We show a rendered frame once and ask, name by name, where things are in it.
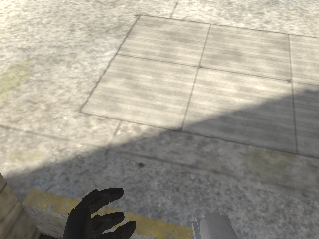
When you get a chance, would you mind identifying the left robot hand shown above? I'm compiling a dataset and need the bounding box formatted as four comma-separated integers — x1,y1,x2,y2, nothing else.
60,187,137,239

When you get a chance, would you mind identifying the robot right thigh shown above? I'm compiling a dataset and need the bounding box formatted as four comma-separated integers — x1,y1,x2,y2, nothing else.
191,212,238,239

